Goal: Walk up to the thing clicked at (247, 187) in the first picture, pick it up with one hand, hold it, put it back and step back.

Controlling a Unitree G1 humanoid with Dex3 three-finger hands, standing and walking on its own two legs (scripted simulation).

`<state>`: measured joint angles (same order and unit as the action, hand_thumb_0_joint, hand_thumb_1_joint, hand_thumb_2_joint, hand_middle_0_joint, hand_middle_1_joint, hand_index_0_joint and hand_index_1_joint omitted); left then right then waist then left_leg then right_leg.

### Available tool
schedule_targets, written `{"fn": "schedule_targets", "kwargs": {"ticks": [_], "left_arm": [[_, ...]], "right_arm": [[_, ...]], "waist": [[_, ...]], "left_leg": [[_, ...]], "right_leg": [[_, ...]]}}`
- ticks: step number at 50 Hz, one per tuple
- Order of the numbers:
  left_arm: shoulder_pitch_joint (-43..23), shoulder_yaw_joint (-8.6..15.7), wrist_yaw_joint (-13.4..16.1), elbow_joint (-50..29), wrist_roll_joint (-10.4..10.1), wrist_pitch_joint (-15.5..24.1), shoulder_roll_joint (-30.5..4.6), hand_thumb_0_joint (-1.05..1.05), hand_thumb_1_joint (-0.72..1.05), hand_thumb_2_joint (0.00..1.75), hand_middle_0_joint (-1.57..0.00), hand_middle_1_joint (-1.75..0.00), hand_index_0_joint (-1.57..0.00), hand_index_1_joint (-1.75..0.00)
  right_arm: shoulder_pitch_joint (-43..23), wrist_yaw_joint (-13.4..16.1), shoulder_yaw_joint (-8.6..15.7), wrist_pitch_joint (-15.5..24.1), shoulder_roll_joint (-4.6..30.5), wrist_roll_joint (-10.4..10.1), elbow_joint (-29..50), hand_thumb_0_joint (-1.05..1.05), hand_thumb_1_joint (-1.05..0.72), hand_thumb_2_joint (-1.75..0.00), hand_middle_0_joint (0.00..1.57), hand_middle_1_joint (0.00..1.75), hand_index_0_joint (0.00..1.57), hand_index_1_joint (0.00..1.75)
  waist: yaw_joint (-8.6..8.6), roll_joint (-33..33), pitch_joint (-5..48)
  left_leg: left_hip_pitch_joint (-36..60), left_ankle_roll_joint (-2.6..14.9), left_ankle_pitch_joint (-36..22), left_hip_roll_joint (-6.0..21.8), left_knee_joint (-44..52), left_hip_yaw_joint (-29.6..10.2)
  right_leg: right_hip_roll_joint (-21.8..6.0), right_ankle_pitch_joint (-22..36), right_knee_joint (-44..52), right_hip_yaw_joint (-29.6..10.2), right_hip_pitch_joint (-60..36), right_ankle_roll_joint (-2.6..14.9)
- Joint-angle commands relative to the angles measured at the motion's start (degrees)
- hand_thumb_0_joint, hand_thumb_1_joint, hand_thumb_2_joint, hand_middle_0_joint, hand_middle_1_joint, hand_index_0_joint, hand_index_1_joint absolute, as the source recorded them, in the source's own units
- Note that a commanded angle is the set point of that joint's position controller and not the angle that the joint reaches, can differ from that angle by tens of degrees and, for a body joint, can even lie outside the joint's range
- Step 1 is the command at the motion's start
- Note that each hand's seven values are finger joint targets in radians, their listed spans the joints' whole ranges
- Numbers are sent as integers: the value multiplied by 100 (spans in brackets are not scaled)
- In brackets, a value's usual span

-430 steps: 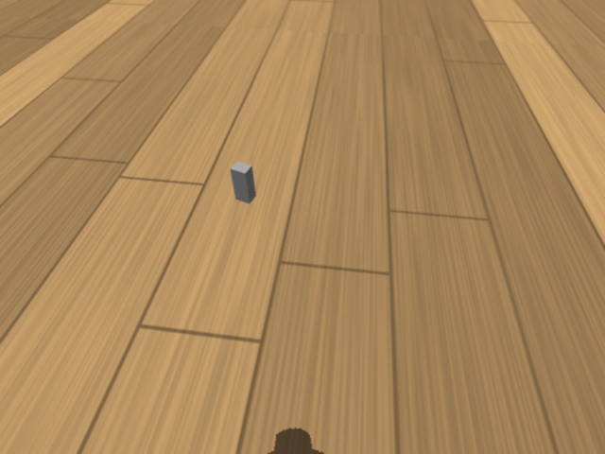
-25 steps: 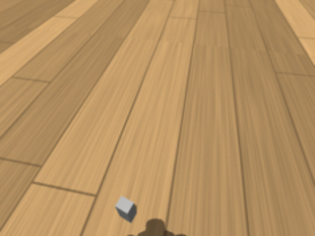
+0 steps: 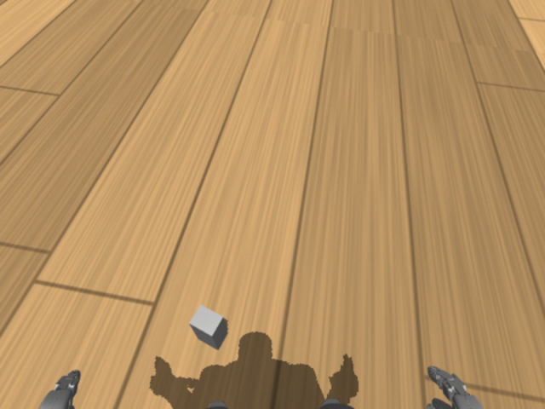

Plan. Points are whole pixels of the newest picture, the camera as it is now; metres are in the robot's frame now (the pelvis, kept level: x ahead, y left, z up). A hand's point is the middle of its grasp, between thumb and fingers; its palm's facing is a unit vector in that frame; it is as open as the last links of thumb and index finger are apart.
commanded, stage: go down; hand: left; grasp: from the side
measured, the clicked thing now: (209, 328) +0.41 +0.18 -0.63
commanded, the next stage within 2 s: none
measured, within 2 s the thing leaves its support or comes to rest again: neither
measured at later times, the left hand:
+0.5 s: hand out of the picture +0.15 +0.28 -0.16, palm faces +0.09 -0.95 -0.29, open 17.5 cm
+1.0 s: hand (88, 357) +0.26 +0.35 -0.24, palm faces +0.17 -0.97 -0.19, open 17.5 cm
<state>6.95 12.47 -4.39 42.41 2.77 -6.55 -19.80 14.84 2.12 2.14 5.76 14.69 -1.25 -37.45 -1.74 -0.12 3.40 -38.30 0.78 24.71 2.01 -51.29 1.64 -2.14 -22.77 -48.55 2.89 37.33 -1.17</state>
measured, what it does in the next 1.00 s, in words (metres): lowers itself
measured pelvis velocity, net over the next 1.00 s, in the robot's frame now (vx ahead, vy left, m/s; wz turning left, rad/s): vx -0.06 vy -0.01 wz -0.02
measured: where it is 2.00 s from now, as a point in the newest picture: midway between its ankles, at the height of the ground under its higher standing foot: outside the picture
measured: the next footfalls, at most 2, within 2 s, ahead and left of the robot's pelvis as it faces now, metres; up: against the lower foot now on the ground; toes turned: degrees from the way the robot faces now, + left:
none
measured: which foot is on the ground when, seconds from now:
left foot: down 0.00-1.00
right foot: down 0.00-1.00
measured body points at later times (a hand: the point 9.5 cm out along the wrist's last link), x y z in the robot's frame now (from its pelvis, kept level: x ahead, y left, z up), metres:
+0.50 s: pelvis -0.01 +0.00 -0.04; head +0.09 +0.02 +0.40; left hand +0.14 +0.33 -0.13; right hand +0.16 -0.25 -0.12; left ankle +0.00 +0.11 -0.69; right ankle +0.01 -0.14 -0.69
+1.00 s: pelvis -0.06 -0.01 -0.19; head +0.12 +0.02 +0.23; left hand +0.25 +0.40 -0.22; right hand +0.10 -0.28 -0.29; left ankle +0.00 +0.11 -0.69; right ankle +0.01 -0.14 -0.69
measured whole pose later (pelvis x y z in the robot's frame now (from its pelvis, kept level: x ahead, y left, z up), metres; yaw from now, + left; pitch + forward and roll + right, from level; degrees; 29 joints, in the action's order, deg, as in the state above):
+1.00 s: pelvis -0.06 -0.01 -0.19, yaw -1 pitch +31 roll -3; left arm -15.4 35.2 -26.6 50.7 -6.8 14.4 -36.2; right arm 8.8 3.6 -1.6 11.2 17.5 0.7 -36.7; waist -2.7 -0.9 9.2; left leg -92.7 0.4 37.5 2.7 -99.4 -1.9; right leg -2.8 -36.1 -96.6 4.1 91.0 0.2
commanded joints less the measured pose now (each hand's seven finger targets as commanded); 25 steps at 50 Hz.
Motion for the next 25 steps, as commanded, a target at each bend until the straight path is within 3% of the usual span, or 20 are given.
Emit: {"fn": "schedule_targets", "kwargs": {"ticks": [1, 4, 8, 12, 15, 21, 23, 25], "left_arm": [[110, 461, 84, -1511, -4, 113, -1276, 0, -60, 0, -8, -1, -8, -2], [418, 555, 88, -1886, -20, -123, -1382, 0, -57, 0, -7, -2, -7, -3], [646, 530, 61, -1993, -80, -405, -1227, 0, -58, 0, -8, -2, -7, -2], [893, 632, -29, -2177, -138, -546, -1211, 0, -56, 2, -7, -3, -7, -3], [987, 662, -135, -2293, -188, -519, -1219, 0, -56, 2, -7, -3, -7, -4], [1029, 896, -302, -2681, -272, -298, -1374, 0, -55, 1, -7, -2, -7, -3], [758, 959, -319, -2770, -269, -198, -1485, 0, -55, 1, -7, -2, -7, -3], [604, 1173, -338, -2256, -342, -53, -1576, 0, -58, 0, -7, -3, -7, -3]], "right_arm": [[-25, 121, 310, 423, 914, 19, 887, 0, -83, -88, 20, 30, 20, 30], [-40, 199, 281, 483, 908, 12, 949, 0, -83, -88, 20, 30, 20, 30], [-78, 268, 239, 557, 880, 32, 1002, 0, -87, -89, 20, 30, 20, 30], [-85, 316, 198, 646, 811, 47, 1086, 0, -88, -89, 20, 30, 20, 30], [-66, 347, 192, 706, 790, 68, 1144, 0, -87, -89, 20, 30, 20, 30], [-102, 332, 222, 833, 800, 101, 1239, 0, -89, -90, 20, 30, 20, 30], [-156, 341, 225, 850, 798, 102, 1317, 0, -89, -90, 20, 30, 20, 30], [-122, 338, 200, 903, 829, 109, 1187, 0, -90, -90, 20, 30, 20, 30]], "waist": [[57, 588, 1424], [55, 579, 1549], [-73, 486, 1413], [-29, 494, 1419], [-77, 411, 1548], [15, 637, 1652], [-3, 617, 1610], [-66, 445, 1518]], "left_leg": [[647, -125, -1314, 13, 592, -373], [563, -94, -1330, -49, 392, -302], [298, -92, -1452, -20, 146, -345], [2, -60, -1412, -53, -89, -335], [-88, -44, -1577, -60, -289, -310], [-349, -77, -1404, -39, -471, -410], [-513, -54, -1113, -60, -594, -382], [-864, -40, -1008, -48, -810, -398]], "right_leg": [[251, 844, 112, 37, -145, 272], [236, 903, 78, 0, -210, 247], [242, 962, -126, 37, 28, 229], [209, 927, -286, 24, 195, 242], [210, 1121, -432, 26, 241, 224], [209, 836, -810, 48, 702, 252], [208, 643, -848, 14, 883, 240], [207, 592, -1059, 21, 1062, 233]]}}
